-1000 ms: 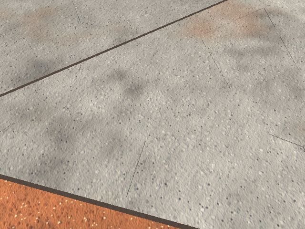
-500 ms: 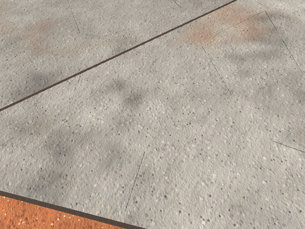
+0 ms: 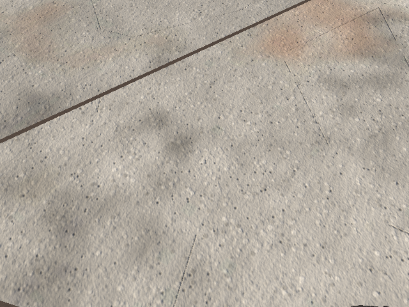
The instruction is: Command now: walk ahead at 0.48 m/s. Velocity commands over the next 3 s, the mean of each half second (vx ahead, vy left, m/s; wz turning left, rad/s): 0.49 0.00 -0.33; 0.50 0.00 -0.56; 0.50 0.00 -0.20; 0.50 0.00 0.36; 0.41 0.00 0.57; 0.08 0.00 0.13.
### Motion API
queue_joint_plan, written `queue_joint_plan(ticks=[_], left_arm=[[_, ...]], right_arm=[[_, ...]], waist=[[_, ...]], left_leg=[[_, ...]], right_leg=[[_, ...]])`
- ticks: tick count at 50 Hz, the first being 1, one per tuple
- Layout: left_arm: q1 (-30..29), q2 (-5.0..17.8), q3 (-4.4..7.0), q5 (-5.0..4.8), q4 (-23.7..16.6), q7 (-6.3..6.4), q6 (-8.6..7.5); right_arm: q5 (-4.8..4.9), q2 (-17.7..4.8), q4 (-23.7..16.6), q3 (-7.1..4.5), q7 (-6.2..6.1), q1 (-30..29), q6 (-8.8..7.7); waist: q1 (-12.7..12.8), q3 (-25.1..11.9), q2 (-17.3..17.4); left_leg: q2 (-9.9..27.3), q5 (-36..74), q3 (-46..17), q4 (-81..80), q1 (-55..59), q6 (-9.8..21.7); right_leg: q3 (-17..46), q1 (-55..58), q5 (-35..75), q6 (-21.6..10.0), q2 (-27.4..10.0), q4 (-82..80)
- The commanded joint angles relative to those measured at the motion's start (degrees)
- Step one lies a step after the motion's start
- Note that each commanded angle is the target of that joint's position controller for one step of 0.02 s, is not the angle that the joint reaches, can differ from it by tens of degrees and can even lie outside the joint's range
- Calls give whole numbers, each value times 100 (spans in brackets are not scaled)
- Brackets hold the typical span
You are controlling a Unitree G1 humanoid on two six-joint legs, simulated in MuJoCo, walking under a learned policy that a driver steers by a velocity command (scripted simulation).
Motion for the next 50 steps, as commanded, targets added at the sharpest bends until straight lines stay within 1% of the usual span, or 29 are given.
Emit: queue_joint_plan(ticks=[1, 2, 3, 5, 6, 9, 13, 16, 19, 21, 22, 23, 24, 25, 26, 27, 28, 29, 30, 32, 34, 39, 41, 44, 46, 47, 48, 49, 50], left_arm=[[-463, 704, 146, -150, -647, 19, -317], [-416, 667, 208, -78, -610, 63, -242], [-228, 499, 205, -62, -566, 72, -135], [-157, 308, 207, -76, -563, 86, 32], [-330, 348, 226, -68, -656, 97, 79], [-1009, 467, 276, -8, -944, 83, 92], [-1785, 356, 216, 25, -1228, -64, 15], [-2392, 254, 133, 20, -1515, -181, 14], [-2742, 297, 119, 3, -1842, -323, 17], [-2590, 459, 185, -12, -1976, -408, 26], [-2234, 615, 267, -15, -1959, -427, 43], [-1470, 860, 408, -32, -1809, -424, 55], [-477, 1291, 625, -39, -1592, -342, 81], [15, 1958, 799, -14, -1536, -226, 129], [31, 1818, 703, 30, -1647, -227, 85], [-77, 1394, 585, 96, -1643, -215, 53], [-462, 1155, 523, 66, -1707, -199, 22], [-908, 1004, 475, 60, -1832, -205, 15], [-1203, 828, 413, 92, -1944, -198, 11], [-1295, 872, 411, 99, -2025, -166, 5], [-1141, 1063, 461, 67, -2018, -89, -8], [-710, 1192, 505, 18, -1954, 39, 71], [-535, 1208, 513, -1, -1889, 39, 87], [-461, 1135, 503, -17, -1869, 80, 132], [-563, 1131, 508, 13, -1926, 108, 179], [-627, 1002, 461, 27, -1979, 106, 196], [-677, 712, 346, 74, -2081, 79, 183], [-35, 332, 233, 52, -2186, 80, 134], [391, 532, 210, -95, -2209, 78, 84]], right_arm=[[-67, -645, 155, -139, 7, 994, -48], [-128, -446, 145, -88, 25, 765, -102], [-162, -367, 199, -67, 41, 705, -122], [-149, -394, 358, -71, 15, 868, -157], [-164, -494, 423, -90, -22, 956, -176], [-200, -691, 539, -127, -155, 1231, -180], [-170, -813, 531, -110, -267, 1412, -153], [-115, -899, 662, -119, -303, 1861, -71], [-74, -985, 711, -157, -313, 2082, 104], [-72, -1135, 600, -200, -345, 1923, 208], [-85, -1216, 532, -225, -372, 1846, 261], [-95, -1244, 455, -230, -400, 1735, 318], [-103, -1196, 341, -195, -423, 1699, 316], [-235, -532, 70, 11, -334, 2119, 167], [-148, -496, -46, 79, -224, 2017, -123], [77, -936, -241, -60, -146, 1335, -305], [125, -931, -327, -45, -139, 1090, -387], [25, -886, -275, -70, -184, 1062, -386], [-49, -945, -244, -134, -219, 1134, -308], [-135, -822, -312, -155, -220, 1261, -136], [-204, -703, -442, -140, -251, 1050, -46], [-148, -511, -827, -52, -227, -81, -73], [-83, -598, -961, -66, -193, -337, -101], [-56, -856, -1051, -143, -126, -354, -177], [-49, -987, -993, -207, -104, -23, -246], [-81, -1087, -862, -278, -126, 467, -276], [-179, -1319, -769, -359, -160, 1211, -304], [-272, -1796, -676, -472, -192, 1997, -264], [-138, -1717, -461, -483, -121, 2255, -199]], waist=[[-515, -613, 281], [-283, -507, 270], [-124, -451, 397], [-25, -248, 470], [-18, -116, 476], [-145, 78, 314], [-371, 116, 248], [-622, 260, 142], [-671, 300, 161], [-454, 53, 392], [-227, -241, 555], [199, -661, 593], [669, -1187, 365], [399, -1867, -942], [328, -2607, -1015], [505, -2041, -668], [330, -1370, -319], [43, -965, 155], [-173, -741, 163], [-373, -637, 24], [-376, -517, -46], [46, -314, -371], [148, -304, -460], [74, -329, -540], [-141, -394, -693], [-392, -615, -678], [-741, -1270, -382], [-641, -2125, 929], [-521, -2287, 2116]], left_leg=[[1860, -468, -2807, -2099, 2637, 1076], [1649, -20, -2195, -2229, 2068, 932], [1515, 81, -1829, -2389, 1674, 876], [1438, 235, -1337, -2658, 1243, 895], [1436, 300, -1151, -2773, 1163, 912], [1447, 623, -757, -2890, 1431, 875], [1288, 1047, -33, -2923, 1700, 628], [1465, 1240, 181, -2784, 2409, 579], [1724, 1970, 322, -2274, 3283, 503], [1777, 3729, 517, -1609, 3480, 369], [1764, 4763, 617, -989, 3475, 296], [1645, 5291, 746, 45, 3238, 177], [1411, 4470, 804, 1517, 2232, -48], [544, 648, 744, 3752, -222, -422], [-227, -2444, -565, 4822, -1436, -439], [179, -2063, -1043, 4923, -2044, -264], [455, -1536, -961, 4493, -2053, -163], [674, -1220, -901, 3929, -1712, -187], [828, -1035, -887, 3514, -1276, -243], [867, -866, -828, 3066, -839, -429], [795, -450, -712, 2443, -823, -637], [359, 1303, -612, 167, -426, -744], [255, 1495, -671, -174, -242, -714], [245, 1091, -891, -559, -134, -573], [223, 595, -839, -688, 280, -404], [220, 564, -746, -892, 971, -260], [837, 414, -1241, -752, 2270, 46], [2104, -128, -3223, -887, 4297, 782], [2689, -1580, -5215, -1518, 4783, 1285]], right_leg=[[205, -3037, 608, -206, -500, 1634], [220, -2644, 889, -217, -716, 1279], [250, -2297, 1004, -212, -811, 1104], [217, -2205, 1052, -181, -865, 828], [246, -2396, 1234, -146, -874, 668], [417, -3132, 2146, -44, -819, -145], [-14, -2982, 3310, -37, -627, -1601], [-235, -3208, 3329, -87, -563, -2179], [-453, -3539, 2600, -235, -455, -2460], [-787, -3011, 1993, -423, -170, -2516], [-966, -2434, 1723, -539, 60, -2457], [-1063, -1423, 1770, -707, 322, -2630], [-542, 244, 1988, -988, 224, -2913], [2235, 2444, 1490, -1882, -1272, -3092], [4697, 3323, 1253, -2499, -2049, -4136], [3878, 3063, 1404, -2091, -1791, -4249], [2913, 2199, 1859, -1837, -1530, -4256], [2275, 1267, 2376, -1653, -1272, -4343], [1851, 594, 2816, -1544, -1073, -4484], [1605, -88, 3221, -1581, -907, -4694], [1286, -454, 3472, -1586, -775, -4790], [998, -760, 2550, -1148, -387, -4687], [1242, -657, 2248, -1074, -494, -4591], [1770, -123, 2004, -989, -725, -4115], [2033, 52, 2186, -906, -780, -3725], [1967, -17, 2419, -774, -555, -3280], [1629, -490, 2226, -579, -227, -2069], [842, -2110, 577, -157, 541, -160], [694, -3449, -903, -37, 500, 1037]])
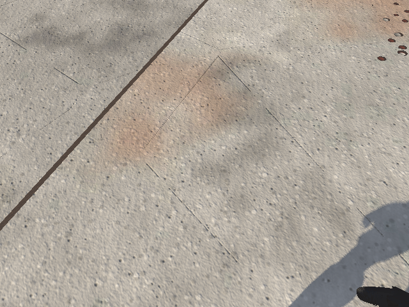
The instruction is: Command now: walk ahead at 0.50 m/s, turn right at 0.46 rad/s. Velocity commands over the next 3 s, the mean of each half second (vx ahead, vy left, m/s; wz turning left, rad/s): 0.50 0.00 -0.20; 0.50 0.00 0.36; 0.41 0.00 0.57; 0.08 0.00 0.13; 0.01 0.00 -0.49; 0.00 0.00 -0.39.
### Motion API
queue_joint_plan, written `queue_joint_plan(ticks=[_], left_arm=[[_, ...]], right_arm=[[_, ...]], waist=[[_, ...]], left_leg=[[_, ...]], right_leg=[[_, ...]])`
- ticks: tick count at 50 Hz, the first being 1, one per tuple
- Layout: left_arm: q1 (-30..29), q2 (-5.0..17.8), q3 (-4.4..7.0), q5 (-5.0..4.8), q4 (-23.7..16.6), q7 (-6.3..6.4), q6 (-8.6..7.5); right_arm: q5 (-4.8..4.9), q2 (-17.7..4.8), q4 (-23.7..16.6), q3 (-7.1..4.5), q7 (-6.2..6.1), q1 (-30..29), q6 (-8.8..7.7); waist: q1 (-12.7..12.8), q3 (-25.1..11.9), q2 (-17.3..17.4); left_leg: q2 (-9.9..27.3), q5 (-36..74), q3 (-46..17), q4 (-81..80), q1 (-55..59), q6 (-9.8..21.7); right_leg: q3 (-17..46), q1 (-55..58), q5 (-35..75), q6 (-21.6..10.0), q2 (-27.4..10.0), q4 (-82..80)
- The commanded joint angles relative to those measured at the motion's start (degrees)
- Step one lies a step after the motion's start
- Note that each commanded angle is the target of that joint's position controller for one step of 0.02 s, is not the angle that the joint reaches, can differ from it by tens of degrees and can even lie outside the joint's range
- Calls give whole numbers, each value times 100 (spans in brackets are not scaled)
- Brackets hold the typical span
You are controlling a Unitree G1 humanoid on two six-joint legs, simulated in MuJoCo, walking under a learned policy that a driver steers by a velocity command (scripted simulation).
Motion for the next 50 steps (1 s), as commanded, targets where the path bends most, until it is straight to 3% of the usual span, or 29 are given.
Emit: queue_joint_plan(ticks=[1, 2, 3, 4, 6, 8, 12, 15, 18, 20, 21, 22, 23, 24, 25, 26, 27, 28, 30, 32, 34, 37, 40, 45, 48, 49, 50], left_arm=[[432, 633, 6, -138, -457, -2, -156], [-101, 731, 31, -63, -526, -2, -131], [-431, 649, 26, 18, -614, -5, -134], [-560, 565, 36, 53, -664, -25, -136], [-453, 326, -10, 21, -666, -72, -124], [-625, 192, -64, 61, -767, -83, -126], [-1307, 40, -168, 81, -976, -142, -202], [-1831, 29, -190, 29, -1104, -210, -237], [-2214, 112, -172, -14, -1275, -282, -258], [-2189, 229, -131, -11, -1322, -322, -278], [-1884, 336, -71, 12, -1252, -320, -287], [-1227, 530, 47, 52, -1042, -292, -280], [-294, 838, 184, 91, -813, -232, -258], [413, 1425, 310, 227, -752, -166, -208], [574, 1200, 246, 153, -694, -178, -187], [257, 855, 123, 129, -692, -190, -201], [-107, 658, 55, 115, -721, -195, -215], [-464, 489, 4, 130, -704, -223, -240], [-870, 315, -25, 169, -661, -256, -349], [-918, 361, 17, 203, -540, -250, -454], [-836, 413, 51, 246, -404, -201, -490], [-753, 495, 76, 229, -261, -127, -475], [-546, 639, 116, 180, -121, -65, -432], [-172, 809, 196, 55, 142, -22, -217], [-328, 1043, 251, 30, 105, 52, -75], [-410, 1083, 248, 21, 81, 77, -24], [-434, 1037, 208, 25, 29, 108, -36]], right_arm=[[94, -982, 92, -345, 8, 1773, 35], [75, -738, 50, -270, 7, 1485, 85], [23, -638, 45, -217, 20, 1223, 119], [-15, -526, 72, -172, 20, 1094, 128], [-7, -511, 159, -160, 22, 1110, 102], [54, -692, 255, -207, 14, 1223, 70], [126, -914, 376, -249, -32, 1401, 140], [179, -1000, 505, -241, -37, 1709, 213], [212, -1059, 652, -237, -34, 1979, 304], [229, -1149, 707, -259, -53, 1986, 372], [237, -1208, 704, -269, -68, 1897, 404], [242, -1160, 699, -244, -82, 1867, 424], [166, -977, 615, -161, -96, 1827, 408], [59, -405, 399, 33, -71, 2181, 308], [130, -437, 469, 55, -46, 2281, 195], [297, -922, 394, -97, -15, 1921, 160], [335, -924, 320, -104, -7, 1575, 166], [269, -839, 313, -113, -25, 1418, 209], [216, -667, 408, -141, -56, 1623, 394], [217, -478, 408, -129, -74, 1657, 515], [204, -453, 308, -152, -88, 1411, 548], [171, -372, 175, -138, -11, 1013, 506], [143, -240, -54, -64, 98, 378, 486], [163, -265, -538, -44, 267, -291, 487], [183, -540, -614, -193, 310, 198, 521], [201, -777, -471, -332, 283, 907, 528], [200, -1166, -249, -534, 190, 1854, 555]], waist=[[-771, -1168, 1261], [-796, -593, 728], [-692, -197, 500], [-567, 0, 555], [-419, -17, 740], [-406, -2, 678], [-590, 66, 547], [-793, 166, 566], [-859, 284, 616], [-716, 263, 685], [-477, 99, 696], [-130, -310, 597], [284, -967, 415], [318, -1806, -817], [324, -2272, -1355], [306, -1396, -866], [160, -823, -623], [-27, -421, -373], [-364, -122, -537], [-478, -5, -402], [-462, 118, -250], [-365, 211, -194], [-108, 417, -85], [75, 582, -88], [-338, 39, -419], [-753, -361, -405], [-1231, -861, -191]], left_leg=[[2453, -2500, -4135, -1367, 4179, 1328], [2169, -2114, -3163, -1380, 3413, 1078], [1902, -1420, -2538, -1518, 2679, 1018], [1691, -896, -2096, -1651, 2241, 987], [1491, -258, -1568, -1871, 1893, 1026], [1524, 312, -1273, -2043, 1886, 1171], [1402, 863, -642, -2184, 1937, 1098], [1332, 834, -365, -2119, 1982, 979], [1568, 874, -454, -1946, 2394, 907], [1705, 1290, -477, -1687, 2658, 809], [1657, 2003, -366, -1309, 2677, 724], [1430, 2800, -121, -516, 2542, 598], [1163, 2457, 117, 717, 1801, 393], [396, 152, 438, 2987, -436, -13], [77, -2676, -314, 4063, -1336, -23], [403, -2428, -543, 4478, -1830, 36], [656, -1933, -408, 4317, -1804, 72], [827, -1536, -345, 3985, -1628, 43], [1008, -1010, -421, 3647, -1010, -37], [980, -645, -479, 3542, -975, -127], [942, -162, -627, 3164, -1289, -181], [857, 789, -537, 2161, -1349, -174], [802, 1262, -161, 1303, -1242, -100], [680, 450, 222, 655, -1579, 180], [130, -438, 755, 646, -486, 508], [-127, -402, 847, 443, 493, 681], [-118, -59, 469, 121, 2131, 931]], right_leg=[[-53, -3627, -171, 126, -362, 3100], [-281, -3574, 318, 133, -569, 3071], [-388, -3387, 636, 130, -717, 2785], [-404, -3192, 855, 106, -870, 2455], [-584, -2824, 1020, 102, -982, 2035], [-739, -2913, 1258, 162, -1068, 1529], [-993, -2788, 2360, 241, -1102, 120], [-1201, -2426, 2904, 258, -926, -693], [-1241, -2387, 2709, 140, -824, -1111], [-1282, -2139, 2373, -20, -738, -1365], [-1395, -1611, 2344, -127, -607, -1564], [-1522, -611, 2435, -277, -455, -1755], [-1128, 881, 2581, -518, -841, -1577], [1175, 3069, 2154, -1263, -2400, -1676], [2824, 3283, 1582, -1640, -2956, -2446], [2096, 2601, 1333, -1389, -2770, -2543], [1228, 1823, 1510, -1177, -2493, -2673], [683, 1104, 1698, -1051, -2236, -2929], [-37, 218, 2135, -915, -1969, -3381], [-525, -41, 2683, -955, -1947, -3617], [-920, 55, 3078, -936, -1933, -3690], [-1519, 256, 3315, -780, -1803, -3727], [-1884, 443, 3302, -688, -1854, -3796], [-2148, 1548, 4087, -571, -2175, -3270], [-2391, 1741, 6842, -360, -2148, -2030], [-2512, 1512, 7261, -234, -2006, -1034], [-2582, 561, 6436, 3, -1777, 366]])
Over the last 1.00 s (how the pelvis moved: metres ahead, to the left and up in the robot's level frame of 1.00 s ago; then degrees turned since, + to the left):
0.59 -0.10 0.00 -29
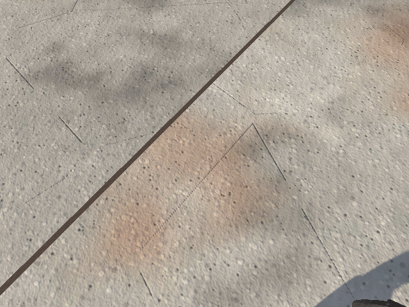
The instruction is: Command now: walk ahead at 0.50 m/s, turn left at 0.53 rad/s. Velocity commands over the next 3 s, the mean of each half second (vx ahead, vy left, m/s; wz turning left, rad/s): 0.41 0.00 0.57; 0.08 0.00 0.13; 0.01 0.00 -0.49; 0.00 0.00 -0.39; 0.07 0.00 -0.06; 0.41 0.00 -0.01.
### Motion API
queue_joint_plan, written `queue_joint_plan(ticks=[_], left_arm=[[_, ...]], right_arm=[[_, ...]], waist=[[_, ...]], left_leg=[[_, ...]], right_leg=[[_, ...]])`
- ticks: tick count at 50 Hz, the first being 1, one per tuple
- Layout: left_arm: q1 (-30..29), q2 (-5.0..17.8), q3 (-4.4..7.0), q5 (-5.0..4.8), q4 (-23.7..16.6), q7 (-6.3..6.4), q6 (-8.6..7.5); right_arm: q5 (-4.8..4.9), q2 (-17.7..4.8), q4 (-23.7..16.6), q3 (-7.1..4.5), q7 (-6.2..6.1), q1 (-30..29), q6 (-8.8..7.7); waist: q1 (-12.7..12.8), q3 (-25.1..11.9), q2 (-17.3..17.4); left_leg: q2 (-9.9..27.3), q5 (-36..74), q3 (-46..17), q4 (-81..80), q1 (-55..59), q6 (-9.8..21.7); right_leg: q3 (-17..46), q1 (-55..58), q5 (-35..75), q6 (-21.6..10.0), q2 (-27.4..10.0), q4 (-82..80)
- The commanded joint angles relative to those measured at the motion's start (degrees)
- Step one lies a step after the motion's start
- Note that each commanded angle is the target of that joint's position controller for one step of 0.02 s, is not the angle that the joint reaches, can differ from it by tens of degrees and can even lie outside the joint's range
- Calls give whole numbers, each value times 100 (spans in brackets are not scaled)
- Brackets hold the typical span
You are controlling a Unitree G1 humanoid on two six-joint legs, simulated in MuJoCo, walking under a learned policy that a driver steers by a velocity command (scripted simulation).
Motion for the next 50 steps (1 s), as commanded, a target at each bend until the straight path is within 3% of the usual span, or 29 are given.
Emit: queue_joint_plan(ticks=[1, 2, 3, 4, 5, 6, 7, 10, 15, 18, 21, 22, 23, 24, 25, 26, 27, 30, 32, 35, 38, 40, 41, 42, 43, 44, 45, 47, 50], left_arm=[[192, 428, 10, 200, -680, 22, -130], [74, 347, -102, 101, -824, -72, -388], [-680, 787, 17, -146, -973, -151, -540], [-912, 753, -10, -174, -1067, -159, -612], [-911, 730, 3, -32, -997, -112, -617], [-843, 808, 61, 80, -964, -84, -563], [-736, 799, 82, 111, -958, -93, -482], [-775, 566, 33, 169, -1028, -76, -325], [-1888, 341, -84, 154, -1319, -123, -355], [-2098, 505, -24, 95, -1413, -200, -394], [-1688, 728, 90, 117, -1334, -234, -434], [-1348, 785, 124, 173, -1262, -211, -466], [-872, 1079, 182, 297, -1262, -167, -484], [-634, 1288, 187, 434, -1275, -130, -404], [-553, 1161, 204, 219, -1217, -164, -297], [-847, 762, 99, 169, -1380, -130, -214], [-1083, 567, 25, 177, -1404, -96, -115], [-1537, 617, 6, 241, -1333, -49, 27], [-1518, 670, 34, 260, -1236, -44, 19], [-1614, 638, 6, 177, -1091, -98, 29], [-1594, 561, -59, 63, -925, -220, 62], [-1541, 508, -121, -3, -826, -276, 85], [-1327, 390, -183, 38, -749, -314, 60], [-1161, 285, -222, 170, -776, -366, 34], [-1024, 260, -197, 64, -824, -306, 50], [-1182, 607, -114, 62, -756, -246, 98], [-1265, 714, -39, 48, -768, -209, 142], [-1056, 715, 25, 59, -733, -159, 259], [-1035, 490, 23, -32, -869, -213, 335]], right_arm=[[26, -1907, 82, -681, -215, 2062, 25], [1, -1844, -102, -603, -192, 2085, -49], [-52, -1401, -70, -482, -176, 2035, -94], [-26, -1197, -77, -428, -184, 1735, -131], [-8, -1007, -161, -366, -196, 1302, -135], [-51, -830, -268, -306, -218, 997, -132], [-99, -784, -359, -283, -239, 857, -125], [-79, -976, -356, -341, -324, 913, -158], [-17, -1109, -226, -390, -464, 1280, -50], [17, -1121, -123, -409, -522, 1565, 85], [0, -1013, -265, -400, -589, 1309, 168], [7, -914, -367, -372, -590, 1115, 168], [-71, -603, -533, -270, -581, 1125, 143], [-99, -210, -519, -157, -569, 2188, 121], [-21, -820, -416, -220, -524, 2721, 128], [39, -1203, -364, -347, -535, 2215, 222], [25, -1278, -452, -388, -567, 1703, 328], [28, -925, -584, -365, -605, 1472, 572], [-25, -646, -632, -283, -618, 1431, 573], [-156, -399, -624, -150, -581, 1306, 506], [-188, -379, -494, -119, -510, 1255, 492], [-225, -483, -431, -150, -471, 1279, 469], [-287, -719, -529, -179, -497, 1218, 451], [-337, -1172, -662, -248, -566, 1180, 460], [-340, -1256, -529, -300, -565, 879, 478], [-323, -997, -689, -256, -549, 465, 420], [-309, -991, -667, -278, -566, 437, 377], [-230, -1026, -665, -311, -613, 418, 297], [-156, -947, -609, -323, -664, 508, 268]], waist=[[-845, -1606, 1005], [-814, -2523, 1007], [-1086, -1961, 432], [-911, -1260, 232], [-616, -807, -130], [-398, -580, -64], [-243, -510, 35], [-157, -385, 77], [-563, -171, 342], [-642, -348, 494], [-343, -521, 659], [-113, -676, 600], [35, -1361, 98], [-372, -2138, -1469], [-437, -2624, -1787], [-247, -1958, -1137], [-187, -1464, -747], [-411, -610, -889], [-391, -660, -965], [-417, -1016, -840], [-409, -952, -893], [-541, -702, -823], [-492, -694, -604], [-282, -728, 243], [-78, -634, 1340], [-180, -271, 1119], [-243, -126, 1144], [-272, -99, 1184], [-345, -302, 856]], left_leg=[[1136, 67, -2586, -283, 4683, 1251], [1962, -757, -5246, -1354, 5579, 2040], [1771, -728, -4515, -1614, 5290, 1630], [1539, -421, -3692, -1623, 4465, 1394], [1281, 90, -3065, -1661, 3537, 1192], [1098, 640, -2655, -1781, 2825, 1109], [969, 874, -2486, -1923, 2385, 1094], [774, 1512, -2004, -2097, 1708, 1114], [294, 1447, -1549, -1788, 1348, 627], [388, 1504, -1940, -1275, 1698, 418], [450, 1485, -2497, -481, 2124, 167], [212, 1438, -2422, 25, 2045, -30], [-153, 504, -2123, 1252, 1541, -289], [-931, -3421, -1520, 2977, 11, -672], [-536, -3484, -1500, 3991, -460, -817], [-306, -2968, -1385, 4378, -772, -994], [-156, -2567, -1133, 4326, -877, -1083], [93, -2046, -753, 3639, -238, -1132], [70, -1977, -602, 3033, 74, -1116], [130, -1689, -628, 1757, 868, -991], [52, -976, -490, 308, 1681, -876], [-82, -269, -364, -912, 2496, -684], [352, 95, -834, -1093, 2951, -491], [1258, 819, -1619, -1133, 3108, -182], [1575, -523, -1774, -1467, 1860, 282], [1294, -1187, -1590, -1637, 1462, 234], [1204, -1250, -1463, -1603, 1481, 126], [1501, -139, -1471, -1454, 1553, 276], [1853, 1773, -1420, -1109, 2079, 544]], right_leg=[[331, -3375, 1791, -109, -239, 4490], [1706, -4640, -812, -34, 595, 5652], [2159, -5245, -371, -177, 229, 5732], [2078, -5297, 143, -288, -16, 5289], [2037, -4962, 492, -271, -246, 4758], [2031, -4511, 715, -218, -386, 4375], [2032, -4180, 845, -160, -430, 4209], [1847, -3968, 1285, 97, -359, 3463], [1696, -3476, 3039, 209, 156, 1227], [1808, -3151, 3184, 134, 433, 647], [1985, -2768, 2859, -119, 424, 238], [1907, -2210, 3372, -261, 307, -134], [2517, -920, 4767, -607, -542, 117], [4328, 874, 6705, -1623, -2177, 356], [5402, 984, 5373, -2039, -2611, 194], [4643, 472, 4429, -1823, -2186, 20], [3882, -113, 3833, -1574, -1828, -99], [2651, -1768, 3212, -1395, -1158, -655], [2376, -1889, 3568, -1544, -1123, -775], [2200, -1906, 3985, -1663, -1160, -698], [2217, -2090, 2744, -1523, -976, -680], [2269, -2570, 1670, -1164, -749, -539], [2302, -2926, 1166, -776, -588, -412], [1940, -3218, 398, -408, -112, 317], [1435, -2765, 322, -213, 174, 590], [1425, -2538, 658, -109, 208, 993], [1307, -2794, 816, -113, 328, 1331], [1382, -2997, 446, -114, 237, 2028], [1456, -3397, -312, -132, 40, 2680]])
Over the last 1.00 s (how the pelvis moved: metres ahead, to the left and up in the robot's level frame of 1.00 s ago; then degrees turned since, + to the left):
0.53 -0.02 -0.01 10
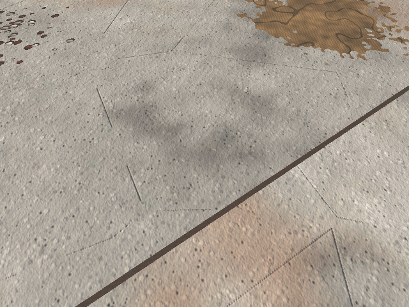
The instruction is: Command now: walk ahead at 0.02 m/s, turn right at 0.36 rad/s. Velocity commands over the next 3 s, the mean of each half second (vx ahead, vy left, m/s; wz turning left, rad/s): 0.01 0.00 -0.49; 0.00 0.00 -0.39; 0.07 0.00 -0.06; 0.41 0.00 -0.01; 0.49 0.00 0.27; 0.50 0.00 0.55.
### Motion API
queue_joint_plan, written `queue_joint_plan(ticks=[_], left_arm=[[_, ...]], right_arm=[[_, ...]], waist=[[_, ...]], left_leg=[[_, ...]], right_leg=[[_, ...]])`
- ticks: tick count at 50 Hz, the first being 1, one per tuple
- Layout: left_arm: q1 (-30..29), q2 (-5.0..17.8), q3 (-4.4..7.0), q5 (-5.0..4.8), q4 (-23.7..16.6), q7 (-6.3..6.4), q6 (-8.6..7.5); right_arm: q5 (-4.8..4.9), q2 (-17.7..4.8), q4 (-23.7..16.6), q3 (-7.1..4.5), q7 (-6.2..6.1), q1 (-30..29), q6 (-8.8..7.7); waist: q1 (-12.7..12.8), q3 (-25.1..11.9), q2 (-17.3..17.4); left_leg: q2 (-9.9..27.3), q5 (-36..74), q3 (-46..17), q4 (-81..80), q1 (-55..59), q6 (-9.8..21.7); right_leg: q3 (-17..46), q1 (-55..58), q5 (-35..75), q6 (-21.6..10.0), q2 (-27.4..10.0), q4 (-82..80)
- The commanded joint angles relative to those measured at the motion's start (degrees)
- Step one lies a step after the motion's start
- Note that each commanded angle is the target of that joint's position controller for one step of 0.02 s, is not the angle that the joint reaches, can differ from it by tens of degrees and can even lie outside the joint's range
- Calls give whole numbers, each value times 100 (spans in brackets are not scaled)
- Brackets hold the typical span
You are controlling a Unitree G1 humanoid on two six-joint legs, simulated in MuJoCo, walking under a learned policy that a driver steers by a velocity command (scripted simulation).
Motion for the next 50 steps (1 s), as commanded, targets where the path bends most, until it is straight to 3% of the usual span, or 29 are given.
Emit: queue_joint_plan(ticks=[1, 3, 5, 6, 7, 8, 9, 11, 12, 16, 20, 23, 26, 29, 31, 32, 33, 34, 35, 36, 38, 39, 42, 45, 47, 48, 49, 50], left_arm=[[-250, 415, 152, -65, -554, -21, -5], [-144, 399, 163, -72, -569, -81, 27], [119, 440, 212, -39, -519, -118, 48], [153, 747, 310, 20, -577, -66, 40], [186, 1637, 510, 58, -736, 16, 17], [611, 1455, 420, 275, -756, -47, -97], [433, 1315, 366, 285, -779, -55, -205], [-76, 1106, 323, 38, -854, 53, -219], [-188, 1023, 280, -23, -887, 114, -180], [-114, 1016, 277, -10, -978, 231, -63], [-148, 1098, 323, -12, -1061, 295, 19], [-237, 1135, 354, 10, -1139, 279, 61], [-321, 1155, 377, 13, -1210, 232, 99], [-421, 1147, 389, -27, -1274, 198, 139], [-574, 1116, 383, -96, -1323, 206, 178], [-602, 1053, 364, -135, -1348, 226, 193], [-397, 835, 305, -106, -1358, 229, 189], [-13, 643, 260, -73, -1377, 210, 145], [-134, 1112, 408, 1, -1382, 211, 74], [-60, 1341, 497, 3, -1266, 208, 66], [44, 1091, 466, 10, -1038, 238, 165], [50, 913, 410, -3, -1030, 228, 196], [-261, 593, 269, -43, -1161, 212, 164], [-442, 363, 132, 7, -1228, 167, 140], [-350, 484, 163, -27, -1162, 146, 127], [-150, 477, 172, -22, -1059, 134, 120], [2, 468, 167, 14, -971, 126, 111], [21, 635, 173, 67, -1008, 147, 105]], right_arm=[[86, -1068, -300, -364, -77, -97, -78], [140, -1120, -288, -401, -90, -276, -9], [221, -1077, -209, -412, -95, -299, 40], [178, -902, -108, -395, -79, 41, 25], [-86, -516, -409, -259, -89, -111, 13], [-30, -641, -525, -271, -127, -674, -38], [81, -790, -475, -321, -128, -655, -47], [37, -900, -284, -384, -183, -543, -49], [32, -929, -257, -410, -198, -500, -47], [100, -711, -169, -362, -136, -352, -71], [97, -693, -174, -347, -103, -503, -111], [110, -726, -164, -356, -44, -533, -174], [133, -775, -157, -372, 22, -495, -267], [162, -814, -137, -389, 98, -369, -356], [168, -815, -48, -412, 151, -95, -403], [147, -874, 19, -443, 158, 74, -415], [69, -1166, 4, -508, 135, 176, -393], [-42, -1586, -101, -551, 95, -82, -319], [-184, -1413, -131, -524, 118, -25, -333], [-111, -1140, -204, -432, 99, -243, -344], [58, -862, -232, -324, 75, -506, -318], [94, -847, -201, -289, 67, -472, -300], [38, -872, -93, -266, 53, -202, -235], [55, -1023, -48, -287, 79, -175, -169], [104, -1134, 15, -294, 106, -38, -129], [149, -1104, 32, -265, 116, -85, -121], [195, -1009, 94, -219, 126, 2, -138], [160, -899, 185, -165, 147, 264, -207]], waist=[[-224, -352, 998], [-162, -504, 977], [-9, -554, 833], [-107, -545, 37], [-207, -403, -1794], [314, -860, -1353], [192, -774, -793], [-14, -630, -300], [-84, -661, -359], [-104, -761, -454], [-29, -604, -621], [8, -475, -733], [33, -501, -781], [1, -595, -823], [-194, -640, -784], [-292, -659, -694], [-202, -821, -102], [188, -650, 1372], [-22, -538, 1489], [47, -459, 1012], [64, -300, 745], [19, -249, 772], [-173, -350, 979], [-305, -498, 1235], [-336, -509, 1260], [-205, -492, 1181], [-108, -446, 1063], [-159, -536, 808]], left_leg=[[1662, 2988, -1149, -823, 677, 1246], [1560, 3051, -876, -563, 715, 1111], [1302, 2377, -458, -54, 417, 744], [886, 1233, 29, 840, -95, 286], [-94, -1471, 513, 2456, -1892, -424], [-364, -2518, -500, 3541, -2213, -379], [-233, -2208, -736, 3960, -2393, -309], [-66, -1286, -784, 3742, -2581, -265], [-40, -990, -808, 3609, -2372, -294], [-269, -399, -713, 3007, -2088, -422], [-324, -204, -794, 1983, -1846, -503], [-384, -250, -824, 1454, -1475, -483], [-455, -377, -842, 1019, -1129, -412], [-522, -396, -831, 412, -760, -299], [-543, 152, -732, -555, -190, -176], [-397, 784, -731, -1154, 319, -77], [447, 1161, -1377, -1326, 995, 244], [1534, 2453, -2588, -1389, 1251, 1000], [2137, 2620, -3251, -1502, 736, 1716], [1918, 2333, -2837, -1446, 567, 1691], [1221, 1900, -1958, -1322, 551, 1261], [1127, 2135, -1768, -1292, 570, 1265], [923, 2415, -1369, -1229, 889, 1307], [935, 2492, -1237, -1129, 826, 1320], [994, 2540, -1342, -1020, 790, 1337], [949, 2537, -1302, -903, 680, 1260], [867, 2421, -1240, -825, 499, 1079], [774, 2031, -1174, -764, 127, 719]], right_leg=[[24, -562, -364, 10, -206, 440], [-194, -177, 197, -17, -114, -188], [-351, 561, 1329, -191, 135, -1352], [438, 1086, 2701, -431, -162, -1968], [2823, 1823, 4687, -1433, -1683, -2364], [3543, 1933, 4941, -2246, -2197, -2554], [3070, 1995, 4784, -2146, -2016, -2430], [2400, 2012, 4215, -1563, -1497, -2277], [2233, 1885, 4210, -1440, -1338, -2296], [2079, 1899, 3753, -1374, -1042, -2425], [2367, 1698, 2550, -1341, -927, -2540], [2653, 1332, 1921, -1360, -848, -2587], [2975, 1236, 2000, -1379, -814, -2493], [3296, 1347, 2487, -1340, -766, -2310], [3334, 1262, 2644, -1170, -585, -2085], [3226, 1012, 2345, -970, -393, -1912], [2806, 453, 1123, -663, -49, -1259], [1590, -570, -782, -277, 929, -111], [1246, -931, -1298, 17, 781, 1273], [1301, -890, -904, 152, 560, 1933], [1221, -967, -275, 351, 545, 2387], [1191, -994, -137, 421, 559, 2435], [858, -792, 5, 513, 418, 1437], [448, 67, -182, 496, 129, -27], [249, 487, 196, 438, 167, -864], [171, 853, 792, 348, 197, -1615], [157, 1310, 1508, 206, 228, -2488], [570, 1948, 2184, 24, -44, -2669]])
Over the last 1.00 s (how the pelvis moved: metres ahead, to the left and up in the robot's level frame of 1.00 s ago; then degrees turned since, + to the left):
0.33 0.01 0.02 19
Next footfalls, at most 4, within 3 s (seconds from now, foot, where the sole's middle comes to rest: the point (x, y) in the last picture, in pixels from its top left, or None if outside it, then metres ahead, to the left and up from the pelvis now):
0.12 right None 0.04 -0.11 -0.77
0.66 left None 0.10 0.09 -0.77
1.00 right None -0.04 -0.14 -0.77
2.06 right None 0.36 -0.31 -0.77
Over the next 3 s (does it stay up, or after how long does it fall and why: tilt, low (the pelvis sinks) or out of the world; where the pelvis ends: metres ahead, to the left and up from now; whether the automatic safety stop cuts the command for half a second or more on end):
stays up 0.76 -0.29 0.01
